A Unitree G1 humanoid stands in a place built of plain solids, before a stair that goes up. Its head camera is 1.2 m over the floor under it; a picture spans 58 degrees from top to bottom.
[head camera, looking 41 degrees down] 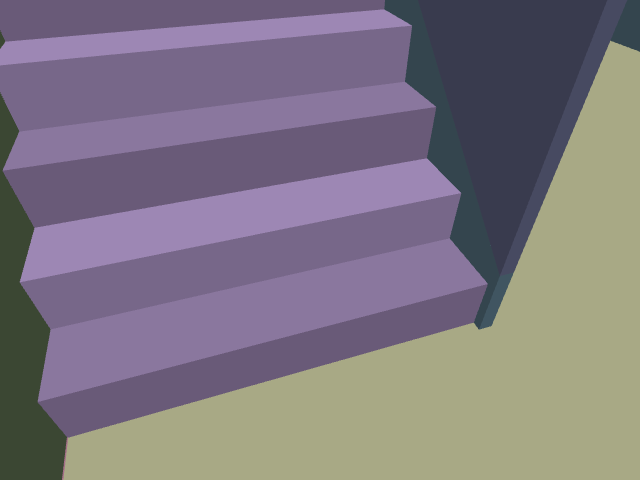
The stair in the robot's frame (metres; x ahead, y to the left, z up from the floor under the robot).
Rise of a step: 0.20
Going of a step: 0.23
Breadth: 1.30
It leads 18 degrees to the left of straight ahead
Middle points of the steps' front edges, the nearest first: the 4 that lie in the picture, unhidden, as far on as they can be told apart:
0.74 0.08 0.20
0.96 0.15 0.39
1.19 0.23 0.59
1.41 0.30 0.78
